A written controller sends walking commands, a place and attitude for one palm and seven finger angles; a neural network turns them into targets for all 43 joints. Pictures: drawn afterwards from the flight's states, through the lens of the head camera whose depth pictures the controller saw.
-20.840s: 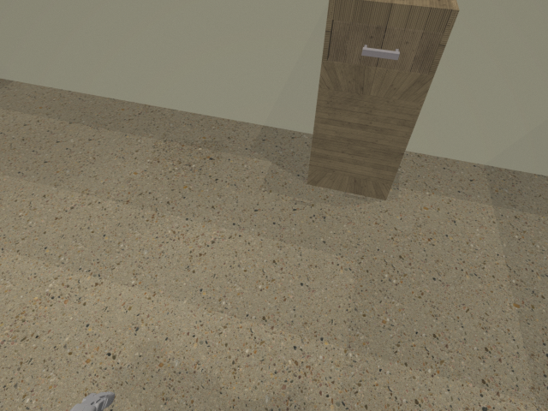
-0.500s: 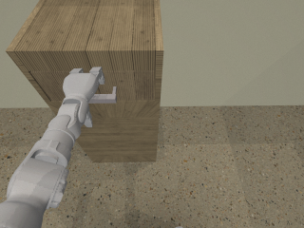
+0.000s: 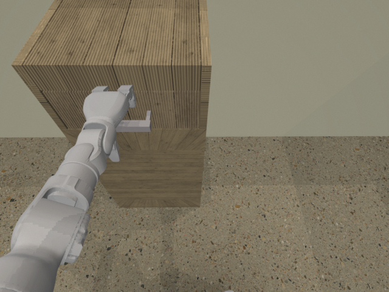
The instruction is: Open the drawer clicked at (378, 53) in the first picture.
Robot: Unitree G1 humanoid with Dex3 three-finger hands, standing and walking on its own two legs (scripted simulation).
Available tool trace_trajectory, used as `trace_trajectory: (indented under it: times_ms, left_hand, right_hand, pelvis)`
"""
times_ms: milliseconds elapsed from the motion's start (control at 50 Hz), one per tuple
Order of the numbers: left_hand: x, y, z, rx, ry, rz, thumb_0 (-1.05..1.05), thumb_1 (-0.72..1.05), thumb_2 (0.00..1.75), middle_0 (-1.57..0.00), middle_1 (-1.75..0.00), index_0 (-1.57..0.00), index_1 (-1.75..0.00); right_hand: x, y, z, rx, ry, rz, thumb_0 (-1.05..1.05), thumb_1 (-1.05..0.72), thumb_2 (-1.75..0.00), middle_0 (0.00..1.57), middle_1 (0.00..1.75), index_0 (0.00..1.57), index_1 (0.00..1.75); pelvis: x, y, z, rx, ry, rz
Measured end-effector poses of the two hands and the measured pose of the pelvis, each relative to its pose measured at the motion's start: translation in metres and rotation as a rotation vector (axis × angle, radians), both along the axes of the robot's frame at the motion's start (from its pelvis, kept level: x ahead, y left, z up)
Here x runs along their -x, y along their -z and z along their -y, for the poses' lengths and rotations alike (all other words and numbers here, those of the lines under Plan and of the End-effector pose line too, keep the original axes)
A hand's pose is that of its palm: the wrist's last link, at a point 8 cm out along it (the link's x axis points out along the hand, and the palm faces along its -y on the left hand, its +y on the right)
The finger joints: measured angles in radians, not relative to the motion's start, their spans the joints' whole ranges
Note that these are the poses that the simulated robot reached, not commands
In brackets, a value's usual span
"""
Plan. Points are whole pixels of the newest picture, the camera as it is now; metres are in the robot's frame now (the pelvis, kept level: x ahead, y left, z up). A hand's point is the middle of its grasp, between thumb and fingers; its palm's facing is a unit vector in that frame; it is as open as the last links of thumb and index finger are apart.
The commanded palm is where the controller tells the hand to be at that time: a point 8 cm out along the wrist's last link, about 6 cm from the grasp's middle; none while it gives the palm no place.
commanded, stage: move the hooked fingers above the handle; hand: left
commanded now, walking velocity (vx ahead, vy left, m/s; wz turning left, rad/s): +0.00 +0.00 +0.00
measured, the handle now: (126, 120) +0.52 +0.16 +0.00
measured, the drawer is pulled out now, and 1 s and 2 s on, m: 0.00 0.00 0.00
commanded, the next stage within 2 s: lower the fingers behind the handle in 0.36 s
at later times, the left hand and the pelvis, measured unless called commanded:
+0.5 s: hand (118, 120) +0.47 +0.16 +0.05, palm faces -0.06 -0.03 -1.00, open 13.4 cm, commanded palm +0.47 +0.16 +0.12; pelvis +0.01 -0.02 +0.00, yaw +0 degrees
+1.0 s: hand (119, 122) +0.47 +0.16 +0.05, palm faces -0.02 -0.03 -1.00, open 13.6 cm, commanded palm +0.47 +0.16 +0.09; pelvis -0.01 -0.02 +0.00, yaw +0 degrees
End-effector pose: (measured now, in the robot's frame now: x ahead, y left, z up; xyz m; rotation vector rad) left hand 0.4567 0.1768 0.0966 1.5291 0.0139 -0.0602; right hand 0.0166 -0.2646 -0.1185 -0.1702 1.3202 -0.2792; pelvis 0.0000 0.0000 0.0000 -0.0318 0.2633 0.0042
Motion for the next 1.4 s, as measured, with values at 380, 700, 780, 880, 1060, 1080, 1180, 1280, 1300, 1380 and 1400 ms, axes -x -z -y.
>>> trace_trajectory:
  times_ms: [380, 700, 780, 880, 1060, 1080, 1180, 1280, 1300, 1380, 1400]
  left_hand:
    - [0.000, -0.012, 0.010, -0.013, -0.018, -0.010, 0.00, -0.49, 0.30, -0.37, -1.21, -0.41, -1.22]
    - [0.001, -0.009, 0.011, -0.013, -0.027, 0.005, 0.00, -0.49, 0.30, -0.34, -1.21, -0.38, -1.21]
    - [0.002, -0.008, 0.012, -0.013, -0.032, 0.015, 0.00, -0.49, 0.30, -0.34, -1.22, -0.37, -1.21]
    - [0.003, -0.007, 0.013, -0.014, -0.041, 0.018, 0.00, -0.49, 0.30, -0.33, -1.22, -0.36, -1.22]
    - [0.004, -0.004, 0.014, -0.019, -0.052, 0.030, 0.00, -0.49, 0.30, -0.32, -1.20, -0.33, -1.26]
    - [0.004, -0.004, 0.014, -0.020, -0.053, 0.032, 0.00, -0.49, 0.30, -0.32, -1.20, -0.33, -1.26]
    - [0.004, -0.003, 0.014, -0.023, -0.057, 0.043, 0.00, -0.49, 0.30, -0.32, -1.20, -0.31, -1.28]
    - [0.004, -0.001, 0.015, -0.028, -0.063, 0.052, 0.00, -0.49, 0.30, -0.32, -1.20, -0.30, -1.30]
    - [0.005, -0.001, 0.015, -0.029, -0.064, 0.053, 0.00, -0.49, 0.30, -0.32, -1.20, -0.30, -1.31]
    - [0.005, 0.000, 0.016, -0.032, -0.067, 0.057, 0.00, -0.49, 0.30, -0.32, -1.20, -0.28, -1.32]
    - [0.005, 0.000, 0.016, -0.033, -0.068, 0.058, 0.00, -0.49, 0.30, -0.32, -1.20, -0.28, -1.32]
  right_hand:
    - [-0.019, 0.003, 0.007, -0.034, -0.016, 0.036, 0.00, -0.90, -0.90, 0.20, 0.30, 0.20, 0.30]
    - [-0.028, 0.000, 0.021, -0.012, -0.023, 0.051, 0.00, -0.90, -0.90, 0.20, 0.30, 0.20, 0.30]
    - [-0.025, 0.000, 0.024, -0.004, -0.022, 0.046, 0.00, -0.90, -0.90, 0.20, 0.30, 0.20, 0.30]
    - [-0.017, 0.000, 0.025, 0.002, -0.010, 0.044, 0.00, -0.90, -0.90, 0.20, 0.30, 0.20, 0.30]
    - [0.003, 0.003, 0.021, 0.003, 0.001, 0.024, 0.00, -0.90, -0.90, 0.20, 0.30, 0.20, 0.30]
    - [0.005, 0.004, 0.021, 0.003, 0.002, 0.021, 0.00, -0.90, -0.90, 0.20, 0.30, 0.20, 0.30]
    - [0.018, 0.006, 0.018, 0.006, 0.003, 0.007, 0.00, -0.90, -0.90, 0.20, 0.30, 0.20, 0.30]
    - [0.030, 0.009, 0.016, 0.013, 0.005, -0.001, 0.00, -0.90, -0.90, 0.20, 0.30, 0.20, 0.30]
    - [0.033, 0.009, 0.015, 0.015, 0.006, -0.002, 0.00, -0.90, -0.90, 0.20, 0.30, 0.20, 0.30]
    - [0.042, 0.011, 0.014, 0.022, 0.011, -0.004, 0.00, -0.90, -0.90, 0.20, 0.30, 0.20, 0.30]
    - [0.045, 0.012, 0.013, 0.024, 0.012, -0.004, 0.00, -0.90, -0.90, 0.20, 0.30, 0.20, 0.30]
  pelvis:
    - [-0.005, -0.004, 0.013, -0.011, -0.004, 0.014]
    - [-0.004, -0.003, 0.023, -0.018, -0.001, 0.002]
    - [-0.001, -0.001, 0.024, -0.017, -0.002, -0.003]
    - [0.003, 0.000, 0.024, -0.017, 0.002, -0.009]
    - [0.012, 0.005, 0.022, -0.013, 0.001, -0.021]
    - [0.013, 0.005, 0.021, -0.012, 0.001, -0.023]
    - [0.020, 0.009, 0.019, -0.009, -0.002, -0.035]
    - [0.028, 0.014, 0.017, -0.005, -0.004, -0.046]
    - [0.029, 0.015, 0.016, -0.004, -0.004, -0.048]
    - [0.036, 0.019, 0.013, -0.001, -0.001, -0.056]
    - [0.037, 0.020, 0.013, 0.000, -0.001, -0.058]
